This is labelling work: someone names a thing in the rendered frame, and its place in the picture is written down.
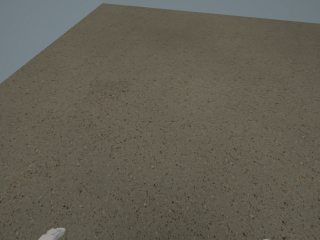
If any robot left hand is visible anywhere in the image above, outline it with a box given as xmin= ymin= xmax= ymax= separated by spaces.
xmin=38 ymin=227 xmax=65 ymax=240

